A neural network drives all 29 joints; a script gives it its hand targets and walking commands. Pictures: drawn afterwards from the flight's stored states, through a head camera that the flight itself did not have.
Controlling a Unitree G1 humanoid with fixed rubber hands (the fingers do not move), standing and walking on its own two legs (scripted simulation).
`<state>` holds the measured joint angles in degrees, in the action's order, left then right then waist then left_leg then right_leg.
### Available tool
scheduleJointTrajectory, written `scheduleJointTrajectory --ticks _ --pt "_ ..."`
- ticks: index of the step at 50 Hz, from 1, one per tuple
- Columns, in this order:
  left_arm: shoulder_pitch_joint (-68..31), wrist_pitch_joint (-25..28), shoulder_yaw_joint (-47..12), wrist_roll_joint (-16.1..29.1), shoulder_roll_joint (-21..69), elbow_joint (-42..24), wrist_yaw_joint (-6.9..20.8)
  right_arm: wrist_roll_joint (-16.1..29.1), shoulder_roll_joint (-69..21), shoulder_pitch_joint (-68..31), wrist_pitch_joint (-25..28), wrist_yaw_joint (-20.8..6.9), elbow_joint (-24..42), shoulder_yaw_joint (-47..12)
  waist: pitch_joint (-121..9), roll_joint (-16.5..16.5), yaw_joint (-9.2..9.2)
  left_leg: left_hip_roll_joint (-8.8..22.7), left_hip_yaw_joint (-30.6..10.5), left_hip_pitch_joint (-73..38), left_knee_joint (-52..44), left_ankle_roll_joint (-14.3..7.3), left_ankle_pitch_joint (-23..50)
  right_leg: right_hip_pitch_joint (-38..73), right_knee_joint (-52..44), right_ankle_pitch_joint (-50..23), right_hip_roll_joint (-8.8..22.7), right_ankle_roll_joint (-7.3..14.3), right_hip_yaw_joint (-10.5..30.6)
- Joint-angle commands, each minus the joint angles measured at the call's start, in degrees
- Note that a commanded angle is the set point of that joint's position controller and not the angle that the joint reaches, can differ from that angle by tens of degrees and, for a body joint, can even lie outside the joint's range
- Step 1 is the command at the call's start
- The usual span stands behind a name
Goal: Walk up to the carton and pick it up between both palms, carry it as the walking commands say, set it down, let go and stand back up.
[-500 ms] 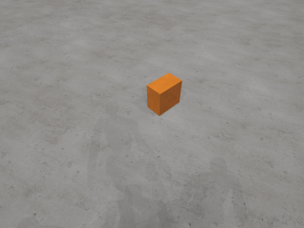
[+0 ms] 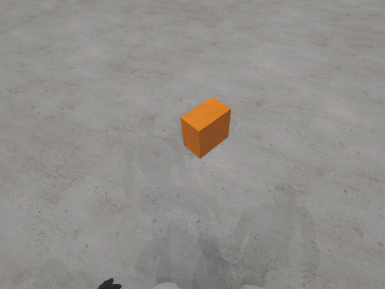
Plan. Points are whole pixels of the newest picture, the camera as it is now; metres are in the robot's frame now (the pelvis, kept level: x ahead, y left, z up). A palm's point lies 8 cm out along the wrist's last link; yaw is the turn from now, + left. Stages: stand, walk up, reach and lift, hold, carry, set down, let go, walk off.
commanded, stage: walk up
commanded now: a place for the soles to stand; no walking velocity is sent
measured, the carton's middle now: (206, 127) +1.12 -0.03 -0.63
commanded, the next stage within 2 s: none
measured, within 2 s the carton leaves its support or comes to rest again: neither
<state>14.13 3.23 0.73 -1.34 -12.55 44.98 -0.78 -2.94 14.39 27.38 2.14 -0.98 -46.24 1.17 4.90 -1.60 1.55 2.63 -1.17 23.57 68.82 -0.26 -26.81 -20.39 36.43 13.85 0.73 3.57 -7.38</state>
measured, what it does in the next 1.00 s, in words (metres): walks ahead: left foot, then right foot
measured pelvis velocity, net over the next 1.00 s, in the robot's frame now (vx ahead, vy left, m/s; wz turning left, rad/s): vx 0.44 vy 0.02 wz -0.01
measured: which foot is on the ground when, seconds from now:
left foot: up 0.00-0.28, down 0.30-0.72, up 0.74-1.00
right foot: down 0.00-0.30, up 0.32-0.70, down 0.72-1.00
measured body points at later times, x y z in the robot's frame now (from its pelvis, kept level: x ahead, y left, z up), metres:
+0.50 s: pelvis +0.23 +0.06 +0.01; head +0.24 +0.08 +0.46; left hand +0.27 +0.32 -0.13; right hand +0.28 -0.20 -0.10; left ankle +0.26 +0.17 -0.72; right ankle +0.24 -0.08 -0.65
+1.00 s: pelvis +0.44 +0.02 +0.02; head +0.44 +0.01 +0.47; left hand +0.45 +0.28 -0.11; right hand +0.53 -0.22 -0.11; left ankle +0.53 +0.15 -0.68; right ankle +0.43 -0.10 -0.72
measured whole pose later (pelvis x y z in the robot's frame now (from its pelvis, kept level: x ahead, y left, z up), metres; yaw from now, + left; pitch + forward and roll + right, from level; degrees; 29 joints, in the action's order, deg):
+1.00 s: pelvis +0.44 +0.02 +0.02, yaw -1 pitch -2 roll +0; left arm 25.3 4.1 -0.1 -1.8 -14.4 45.8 0.0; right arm -3.1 14.4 18.6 2.1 -2.5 -40.7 0.5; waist 2.3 -1.4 -2.7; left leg 3.1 2.3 29.2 47.7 0.3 -17.0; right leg -10.8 29.3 16.5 2.8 1.0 -4.9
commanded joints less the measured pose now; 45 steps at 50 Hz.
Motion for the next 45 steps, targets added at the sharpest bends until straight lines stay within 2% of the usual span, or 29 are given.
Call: scheduleJointTrajectory --ticks 1,4,7,9,11,13,14,15,16,17,18,19,21,22,24,27,31,33,34,35,36,37,38,39,40,42,44,45 --pt "7.7 2.0 1.5 -0.5 -8.1 0.2 -0.1 -0.7 1.9 4.7 0.2 -1.1 3.6 0.7 -1.3 5.9 -1.71 3.4 -2.1 9.4 -3.3 0.5 4.0 4.8 -24.6 13.4 17.2 10.2 21.7" --pt "9.4 2.3 1.1 -0.5 -8.2 2.1 0.4 -0.6 1.6 -0.1 0.0 -1.9 5.1 0.4 1.6 6.6 -2.03 3.9 -0.5 11.1 -12.3 0.7 10.5 2.9 -26.2 16.5 15.4 8.8 16.8" --pt "11.3 2.4 1.5 -0.9 -9.8 3.4 0.9 -0.1 1.9 -6.3 0.3 -2.4 7.4 0.4 3.5 7.2 -2.68 3.3 1.1 10.0 -21.3 0.6 16.7 3.1 -26.4 16.6 14.5 7.7 13.5" --pt "12.1 2.4 1.7 -1.0 -10.7 3.7 1.2 0.4 1.9 -9.5 0.8 -2.4 8.6 0.4 4.1 7.2 -2.9 2.5 2.3 6.3 -26.1 0.0 20.6 2.6 -26.1 16.1 14.5 7.1 11.6" --pt "12.6 2.1 1.8 -1.3 -11.5 3.7 1.4 0.8 2.3 -11.2 1.3 -2.2 9.5 0.6 4.6 7.1 -2.79 1.2 4.2 0.8 -29.7 -0.7 21.2 1.2 -24.3 15.2 14.8 6.6 9.8" --pt "13.3 1.3 1.5 -1.5 -11.7 3.6 1.5 0.4 3.1 -8.5 1.7 -1.5 8.9 1.1 3.7 5.2 -1.18 -0.9 6.0 -6.8 -33.2 -1.2 18.8 0.5 -17.3 12.1 13.8 5.1 7.8" --pt "14.3 0.7 0.8 -1.5 -10.8 3.3 1.7 0.0 4.3 -4.9 2.0 -1.0 8.1 1.8 1.9 2.5 0.45 -2.1 6.5 -12.8 -34.7 -1.6 16.2 -0.6 -9.3 9.2 11.8 3.9 5.8" --pt "15.2 0.3 -0.4 -1.6 -8.7 2.4 2.1 -0.4 6.4 1.3 2.4 -0.1 6.9 2.9 -2.6 -1.6 3.33 -0.6 3.0 -22.7 -35.1 -2.7 12.6 -4.6 4.3 3.9 8.5 2.2 2.8" --pt "17.0 0.0 -2.0 -1.5 -5.0 0.1 2.1 -0.2 10.8 7.2 2.5 1.0 7.5 3.9 -9.1 -10.8 4.76 13.9 -19.2 -28.2 -41.4 -4.8 3.5 -11.0 24.7 16.2 2.6 -0.4 0.2" --pt "18.2 -0.9 -0.8 -0.9 -7.2 -2.4 2.4 1.1 15.7 8.0 1.4 1.9 8.6 5.0 -9.6 -9.9 4.21 22.9 -41.1 -26.6 -55.0 -10.3 -9.4 -19.1 34.1 20.4 -1.2 -2.3 6.7" --pt "15.7 -1.4 0.2 -1.2 -9.5 -3.0 2.0 2.4 14.9 5.0 0.8 2.4 8.6 4.8 -4.5 -4.3 3.0 23.8 -38.9 -22.1 -56.0 -12.9 -13.8 -21.3 38.8 16.7 1.7 -2.9 10.5" --pt "13.8 -1.3 0.3 -1.2 -9.6 -3.5 2.0 2.2 11.9 1.5 1.0 2.5 8.6 3.7 -1.0 -4.4 2.29 21.9 -33.1 -18.4 -55.8 -13.7 -12.6 -22.7 38.9 14.8 2.6 -3.2 10.0" --pt "14.2 -1.2 0.6 -1.8 -8.4 -3.0 2.1 1.8 8.0 -2.8 2.0 2.3 7.8 2.5 -0.2 -4.9 -0.39 17.8 -21.4 -13.5 -56.2 -12.9 -4.8 -18.4 30.7 11.8 5.5 -4.3 11.0" --pt "15.1 -1.3 0.7 -1.8 -7.5 -2.6 2.5 1.6 6.9 -2.8 2.7 2.1 6.9 2.0 -0.5 -5.5 -1.05 16.7 -17.7 -11.4 -56.5 -12.8 -0.5 -15.6 28.4 10.3 5.5 -4.7 10.9" --pt "14.6 -1.5 0.6 -1.9 -5.8 -2.7 3.1 1.0 6.4 -1.7 3.6 1.9 5.5 1.5 -0.4 -4.6 -1.54 15.7 -13.0 -10.3 -56.2 -13.1 5.1 -14.5 24.5 7.3 4.9 -5.1 10.0" --pt "9.1 -1.2 0.1 -1.9 -3.8 -4.2 3.9 0.7 7.0 -1.2 3.8 1.4 4.6 1.2 0.9 -4.6 -1.12 13.9 -6.3 -9.6 -56.3 -12.0 5.2 -13.3 14.6 1.4 4.7 -5.0 7.6" --pt "3.5 -0.6 0.3 -1.6 -3.5 -6.1 4.1 0.6 8.7 0.9 3.3 0.9 3.1 1.2 1.8 -6.1 -0.05 12.9 -1.3 -8.4 -54.1 -10.6 7.3 -6.7 4.9 -4.4 2.5 -3.4 4.2" --pt "4.0 -0.3 0.6 -1.6 -3.8 -6.5 3.8 0.4 9.6 1.1 2.7 0.7 2.7 1.2 1.8 -5.9 -1.05 12.8 0.5 -7.1 -50.8 -9.4 10.1 -0.8 1.1 -4.2 1.2 -2.7 3.1" --pt "6.0 -0.1 0.9 -1.8 -4.2 -6.0 3.5 0.3 9.8 1.1 2.2 0.7 2.6 1.0 1.4 -4.6 -2.28 11.9 1.7 -5.8 -47.5 -8.2 9.6 4.0 -1.3 -3.8 0.1 -2.5 2.3" --pt "9.1 0.2 1.6 -2.1 -5.7 -5.4 3.0 0.2 8.8 1.7 1.7 0.5 2.6 0.4 0.0 -1.8 -3.88 9.9 3.7 -3.8 -40.6 -6.8 9.8 10.4 -3.1 -1.6 -1.0 -1.9 2.2" --pt "14.6 0.6 2.7 -2.3 -8.2 -4.6 2.3 -0.1 6.5 2.9 1.3 0.4 3.1 -0.7 -4.2 3.1 -6.55 6.8 6.8 0.3 -27.9 -4.9 12.2 19.4 -3.7 0.5 2.1 -0.6 7.5" --pt "20.2 0.8 3.8 -1.8 -12.7 -5.4 1.5 -0.4 2.1 3.2 1.0 0.2 5.6 -2.3 -9.1 14.3 -8.3 1.4 8.6 7.4 -8.1 -2.3 -0.2 23.6 -9.9 8.7 15.8 3.0 28.7" --pt "20.0 0.0 4.6 -0.2 -17.1 -6.6 0.4 0.5 3.4 4.4 0.2 0.1 6.9 -1.3 -8.0 13.6 -7.31 -2.8 2.2 14.8 -1.0 -0.3 -8.0 21.8 -21.6 18.5 23.5 8.6 48.9" --pt "17.3 -0.7 4.2 1.0 -15.2 -6.1 -0.3 0.3 5.8 1.6 -0.3 0.2 7.7 -0.4 -3.2 8.7 -7.12 0.5 -1.3 17.9 3.7 0.3 -6.2 18.8 -22.2 21.6 24.1 10.1 45.9" --pt "14.6 -0.7 3.2 0.9 -12.8 -6.1 -0.4 0.0 6.3 -0.6 -0.1 0.1 8.7 -0.1 -1.0 9.3 -6.51 1.2 -0.8 19.3 4.2 0.3 -4.7 16.2 -21.7 19.2 22.7 11.0 40.4" --pt "10.9 0.2 1.9 0.6 -10.0 -5.6 0.0 -0.1 5.8 -0.6 0.1 0.0 7.8 0.1 0.0 8.9 -3.63 3.0 -1.2 14.4 -3.5 0.4 -0.9 10.2 -22.4 14.2 18.6 9.6 29.3" --pt "10.6 1.3 1.3 -0.2 -9.1 -4.2 0.0 -0.3 4.1 0.3 -0.1 -0.8 6.6 0.1 -1.0 8.7 -2.56 2.3 -0.1 10.2 -7.5 1.1 3.5 7.3 -22.1 4.7 17.0 9.7 23.0" --pt "10.8 1.6 1.1 -0.3 -9.0 -3.5 0.1 -0.3 3.3 -0.2 0.0 -1.1 6.5 0.0 -0.7 8.5 -2.41 2.3 0.5 9.3 -10.6 1.2 5.0 6.4 -21.9 3.0 16.3 9.6 20.3"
